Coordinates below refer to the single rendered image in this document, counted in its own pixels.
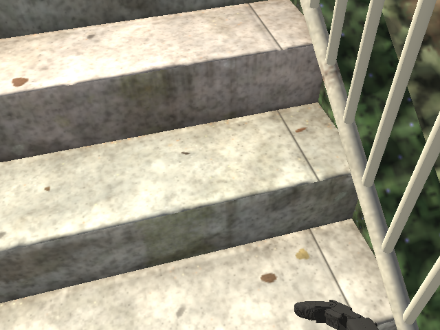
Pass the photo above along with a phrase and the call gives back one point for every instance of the robot right hand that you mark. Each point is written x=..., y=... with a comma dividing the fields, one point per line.
x=334, y=314

